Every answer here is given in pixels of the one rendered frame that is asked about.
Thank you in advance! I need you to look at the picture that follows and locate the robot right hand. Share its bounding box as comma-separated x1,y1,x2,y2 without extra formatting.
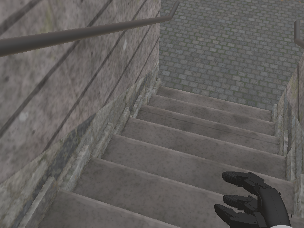
214,171,292,228

